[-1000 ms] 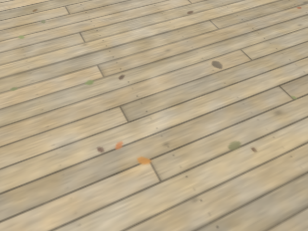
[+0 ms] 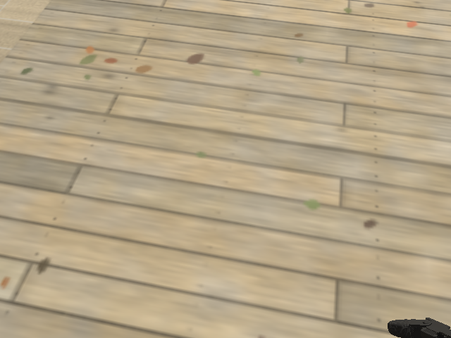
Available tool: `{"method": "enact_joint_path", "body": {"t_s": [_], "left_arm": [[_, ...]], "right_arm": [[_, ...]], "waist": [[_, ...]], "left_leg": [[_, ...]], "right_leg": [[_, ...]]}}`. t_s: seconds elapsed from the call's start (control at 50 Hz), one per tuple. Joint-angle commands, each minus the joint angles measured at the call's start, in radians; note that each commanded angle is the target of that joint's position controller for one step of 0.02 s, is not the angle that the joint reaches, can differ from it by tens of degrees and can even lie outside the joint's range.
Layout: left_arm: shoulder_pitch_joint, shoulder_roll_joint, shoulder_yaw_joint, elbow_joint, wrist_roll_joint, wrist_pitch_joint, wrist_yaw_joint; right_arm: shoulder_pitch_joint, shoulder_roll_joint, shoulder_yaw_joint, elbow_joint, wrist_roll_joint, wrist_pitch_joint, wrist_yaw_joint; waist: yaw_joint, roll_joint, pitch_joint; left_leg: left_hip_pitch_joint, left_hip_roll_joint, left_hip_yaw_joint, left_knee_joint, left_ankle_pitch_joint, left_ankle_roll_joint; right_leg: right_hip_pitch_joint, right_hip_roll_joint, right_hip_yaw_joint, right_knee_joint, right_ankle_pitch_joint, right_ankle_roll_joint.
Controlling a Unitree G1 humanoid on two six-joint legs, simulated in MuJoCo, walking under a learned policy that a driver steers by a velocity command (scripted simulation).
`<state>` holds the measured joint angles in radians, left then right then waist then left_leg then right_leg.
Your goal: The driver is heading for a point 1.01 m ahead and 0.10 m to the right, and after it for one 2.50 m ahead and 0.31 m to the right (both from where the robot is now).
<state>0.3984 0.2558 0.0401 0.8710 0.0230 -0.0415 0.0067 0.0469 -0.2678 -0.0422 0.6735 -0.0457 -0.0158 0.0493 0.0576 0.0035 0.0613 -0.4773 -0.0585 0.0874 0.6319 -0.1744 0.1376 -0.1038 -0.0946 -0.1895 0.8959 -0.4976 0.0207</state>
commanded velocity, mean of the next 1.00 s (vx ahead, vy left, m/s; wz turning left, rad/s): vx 0.50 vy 0.00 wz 0.16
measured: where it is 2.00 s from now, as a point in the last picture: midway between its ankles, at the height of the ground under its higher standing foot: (243, 168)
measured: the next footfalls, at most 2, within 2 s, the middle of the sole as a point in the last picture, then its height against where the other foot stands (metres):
right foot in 0.50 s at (277, 331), level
left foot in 1.04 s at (203, 244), level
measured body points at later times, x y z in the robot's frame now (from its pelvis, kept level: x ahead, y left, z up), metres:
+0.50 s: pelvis +0.28 -0.01 +0.01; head +0.31 -0.01 +0.46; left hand +0.46 +0.24 -0.08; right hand +0.27 -0.29 -0.13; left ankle +0.09 +0.05 -0.71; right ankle +0.42 -0.09 -0.72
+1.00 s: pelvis +0.55 +0.02 +0.02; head +0.58 +0.03 +0.47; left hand +0.46 +0.26 -0.12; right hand +0.78 -0.17 -0.08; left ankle +0.67 +0.14 -0.70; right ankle +0.42 -0.09 -0.72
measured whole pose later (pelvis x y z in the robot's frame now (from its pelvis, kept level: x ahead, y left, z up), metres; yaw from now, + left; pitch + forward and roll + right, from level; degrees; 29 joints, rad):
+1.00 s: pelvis +0.55 +0.02 +0.02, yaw +7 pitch +1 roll -2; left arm 0.45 0.22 0.03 0.97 0.01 -0.07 -0.01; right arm 0.03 -0.23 0.00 0.78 -0.03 -0.04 0.03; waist 0.08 0.03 0.04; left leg -0.51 0.04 0.05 0.56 -0.09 0.05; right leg 0.09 0.07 -0.04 0.23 -0.34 -0.04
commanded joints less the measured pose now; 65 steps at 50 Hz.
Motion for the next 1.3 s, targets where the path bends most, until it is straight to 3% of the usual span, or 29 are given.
{"method": "enact_joint_path", "body": {"t_s": [0.02, 0.04, 0.06, 0.1, 0.18, 0.28, 0.38, 0.44, 0.48, 0.5, 0.52, 0.54, 0.56, 0.58, 0.6, 0.62, 0.68, 0.82, 0.94, 0.98, 1.02, 1.04, 1.06, 1.08, 1.1, 1.14, 1.18, 1.24, 1.3], "left_arm": [[-0.145, 0.144, 0.028, -0.186, -0.004, -0.032, -0.012], [-0.136, 0.126, 0.018, -0.180, -0.008, -0.043, -0.011], [-0.114, 0.121, 0.018, -0.160, -0.002, -0.038, -0.011], [-0.045, 0.112, 0.016, -0.134, 0.023, -0.001, -0.017], [-0.115, 0.077, 0.011, -0.150, 0.023, 0.023, -0.032], [-0.294, 0.072, 0.008, -0.194, 0.014, 0.018, -0.038], [-0.431, 0.069, 0.002, -0.240, 0.008, 0.007, -0.044], [-0.393, 0.081, 0.006, -0.237, 0.005, -0.003, -0.042], [-0.213, 0.111, 0.023, -0.178, 0.004, -0.011, -0.023], [-0.053, 0.139, 0.035, -0.131, 0.014, -0.022, -0.010], [0.094, 0.232, 0.057, -0.115, 0.040, -0.028, 0.006], [0.105, 0.287, 0.074, -0.096, 0.032, -0.020, -0.005], [0.020, 0.203, 0.056, -0.100, -0.002, -0.013, -0.014], [-0.073, 0.145, 0.041, -0.112, -0.011, -0.014, -0.018], [-0.119, 0.107, 0.030, -0.112, -0.004, -0.018, -0.020], [-0.124, 0.091, 0.024, -0.100, -0.006, -0.024, -0.018], [-0.083, 0.092, 0.022, -0.058, -0.014, -0.047, -0.021], [0.012, 0.101, 0.024, 0.014, -0.021, -0.052, -0.024], [0.084, 0.119, 0.025, 0.065, -0.011, -0.046, -0.011], [0.063, 0.135, 0.028, 0.071, -0.006, -0.040, -0.004], [0.031, 0.140, 0.027, 0.070, -0.009, -0.036, -0.003], [0.021, 0.106, 0.015, 0.040, -0.018, -0.040, -0.006], [0.150, -0.019, -0.011, 0.017, -0.053, -0.037, -0.009], [0.098, 0.113, 0.022, 0.041, -0.022, -0.023, 0.003], [0.029, 0.114, 0.030, 0.027, -0.019, -0.021, -0.002], [-0.018, 0.076, 0.028, 0.027, -0.012, -0.011, -0.015], [-0.001, 0.050, 0.028, 0.032, 0.004, 0.017, -0.030], [-0.070, 0.030, 0.028, 0.003, 0.006, 0.036, -0.045], [-0.171, 0.026, 0.027, -0.034, 0.006, 0.041, -0.054]], "right_arm": [[0.341, -0.259, -0.088, 0.034, 0.031, 0.011, -0.040], [0.298, -0.202, -0.074, 0.044, 0.038, 0.007, -0.045], [0.248, -0.159, -0.060, 0.042, 0.035, -0.001, -0.048], [0.202, -0.112, -0.040, 0.037, 0.040, -0.020, -0.046], [0.277, -0.129, -0.041, 0.085, 0.042, -0.048, -0.038], [0.368, -0.130, -0.037, 0.128, 0.044, -0.056, -0.039], [0.443, -0.135, -0.032, 0.169, 0.031, -0.057, -0.052], [0.421, -0.152, -0.032, 0.184, 0.024, -0.057, -0.063], [0.392, -0.172, -0.034, 0.191, 0.020, -0.059, -0.063], [0.382, -0.166, -0.030, 0.191, 0.024, -0.061, -0.061], [0.412, -0.098, -0.010, 0.153, 0.045, -0.067, -0.057], [0.509, -0.061, -0.008, 0.161, 0.057, -0.064, -0.055], [0.425, -0.126, -0.021, 0.166, 0.023, -0.057, -0.059], [0.365, -0.117, -0.019, 0.153, 0.024, -0.060, -0.051], [0.331, -0.099, -0.013, 0.147, 0.024, -0.058, -0.045], [0.326, -0.092, -0.012, 0.147, 0.015, -0.048, -0.039], [0.342, -0.063, -0.003, 0.159, 0.004, -0.024, -0.023], [0.060, -0.029, 0.019, 0.079, 0.011, -0.024, -0.012], [-0.072, -0.043, 0.021, 0.040, 0.016, -0.033, -0.018], [-0.031, -0.058, 0.013, 0.047, 0.014, -0.042, -0.024], [0.204, -0.095, -0.008, 0.124, 0.004, -0.063, -0.041], [0.379, -0.166, -0.030, 0.158, -0.020, -0.073, -0.056], [0.427, -0.272, -0.059, 0.162, -0.029, -0.065, -0.060], [0.377, -0.204, -0.049, 0.152, 0.006, -0.051, -0.055], [0.279, -0.137, -0.030, 0.141, 0.014, -0.051, -0.054], [0.209, -0.064, -0.012, 0.143, 0.017, -0.066, -0.053], [0.214, -0.048, -0.008, 0.161, 0.023, -0.081, -0.059], [0.249, -0.066, -0.017, 0.183, 0.034, -0.101, -0.060], [0.290, -0.061, -0.019, 0.206, 0.029, -0.100, -0.061]], "waist": [[-0.175, 0.059, -0.250], [-0.130, 0.023, -0.143], [-0.080, -0.007, -0.094], [-0.023, 0.015, -0.098], [-0.036, 0.025, -0.057], [-0.100, 0.045, -0.013], [-0.144, 0.049, 0.021], [-0.103, 0.064, 0.022], [-0.020, 0.064, -0.073], [0.054, 0.033, -0.165], [0.087, -0.095, -0.308], [0.033, -0.278, -0.376], [0.008, -0.102, -0.238], [-0.022, -0.047, -0.118], [-0.040, -0.028, -0.070], [-0.059, -0.054, -0.042], [-0.085, -0.076, -0.048], [-0.035, -0.068, 0.016], [-0.003, -0.070, 0.026], [-0.037, -0.072, 0.012], [-0.142, -0.035, -0.112], [-0.205, 0.045, -0.241], [-0.154, 0.274, -0.376], [-0.158, 0.124, -0.327], [-0.120, 0.073, -0.173], [-0.082, 0.075, -0.061], [-0.048, 0.091, -0.046], [-0.037, 0.070, -0.027], [-0.049, 0.064, 0.004]], "left_leg": [[0.753, 0.381, -0.674, -0.319, 0.041, 0.242], [0.597, 0.340, -0.560, -0.331, 0.168, 0.208], [0.486, 0.284, -0.466, -0.346, 0.262, 0.165], [0.363, 0.227, -0.367, -0.377, 0.371, 0.142], [0.319, 0.190, -0.304, -0.452, 0.356, 0.126], [0.423, 0.185, -0.283, -0.467, 0.355, 0.077], [0.542, 0.220, -0.285, -0.435, 0.420, 0.070], [0.564, 0.244, -0.273, -0.377, 0.587, 0.045], [0.551, 0.214, -0.237, -0.174, 0.851, 0.014], [0.459, 0.172, -0.198, 0.027, 0.774, -0.004], [0.220, 0.091, -0.152, 0.349, 0.420, -0.034], [-0.038, -0.086, -0.136, 0.619, -0.350, -0.060], [-0.115, -0.015, -0.220, 0.673, -0.293, -0.043], [-0.118, 0.030, -0.205, 0.634, -0.204, -0.044], [-0.098, 0.067, -0.185, 0.581, -0.158, -0.046], [-0.071, 0.089, -0.168, 0.543, -0.142, -0.055], [-0.030, 0.111, -0.131, 0.486, -0.106, -0.085], [-0.141, 0.150, -0.052, 0.150, 0.125, -0.134], [-0.083, 0.112, -0.034, -0.041, 0.129, -0.096], [-0.011, 0.085, -0.039, -0.086, 0.049, -0.074], [0.299, 0.047, -0.033, -0.188, 0.047, -0.036], [0.562, 0.221, -0.208, -0.204, -0.028, 0.010], [0.834, 0.516, -0.642, -0.282, -0.104, 0.128], [0.733, 0.499, -0.711, -0.346, -0.188, 0.121], [0.594, 0.452, -0.547, -0.375, -0.186, 0.091], [0.418, 0.367, -0.334, -0.444, -0.039, 0.033], [0.348, 0.330, -0.219, -0.471, 0.062, 0.006], [0.355, 0.323, -0.118, -0.505, 0.139, 0.010], [0.382, 0.310, -0.034, -0.516, 0.185, 0.011]], "right_leg": [[-0.702, 0.033, 0.218, 0.518, 0.068, -0.013], [-0.657, -0.003, 0.210, 0.418, 0.143, -0.016], [-0.584, -0.028, 0.210, 0.336, 0.159, -0.014], [-0.458, -0.039, 0.208, 0.265, 0.159, 0.000], [-0.488, -0.036, 0.176, 0.127, 0.285, 0.014], [-0.574, -0.023, 0.170, -0.093, 0.468, 0.006], [-0.582, 0.023, 0.148, -0.246, 0.478, -0.031], [-0.462, 0.065, 0.139, -0.326, 0.390, -0.077], [-0.212, 0.136, 0.110, -0.380, 0.326, -0.115], [0.014, 0.102, 0.143, -0.424, 0.363, -0.147], [0.295, -0.151, 0.449, -0.443, 0.244, -0.219], [0.416, -0.343, 0.879, -0.564, 0.283, -0.334], [0.294, -0.286, 0.841, -0.600, 0.205, -0.303], [0.149, -0.253, 0.679, -0.625, 0.221, -0.283], [0.065, -0.201, 0.578, -0.659, 0.288, -0.255], [0.007, -0.162, 0.501, -0.680, 0.365, -0.235], [-0.048, -0.120, 0.393, -0.727, 0.511, -0.233], [-0.005, -0.058, 0.252, -0.783, 0.611, -0.216], [0.123, -0.115, 0.261, -0.715, 0.744, -0.203], [0.156, -0.128, 0.280, -0.634, 0.877, -0.192], [0.101, -0.072, 0.248, -0.368, 0.984, -0.161], [-0.076, -0.018, 0.216, -0.107, 0.735, -0.142], [-0.425, 0.152, 0.135, 0.239, 0.058, -0.098], [-0.503, 0.123, 0.234, 0.338, -0.009, -0.114], [-0.520, 0.074, 0.256, 0.332, 0.080, -0.119], [-0.470, 0.020, 0.246, 0.259, 0.175, -0.110], [-0.421, 0.009, 0.235, 0.241, 0.209, -0.090], [-0.495, -0.007, 0.221, 0.222, 0.291, -0.072], [-0.581, -0.016, 0.206, 0.141, 0.391, -0.058]]}}
Over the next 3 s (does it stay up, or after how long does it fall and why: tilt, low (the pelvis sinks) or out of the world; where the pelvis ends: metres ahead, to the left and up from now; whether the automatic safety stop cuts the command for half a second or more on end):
stays up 1.02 0.01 0.03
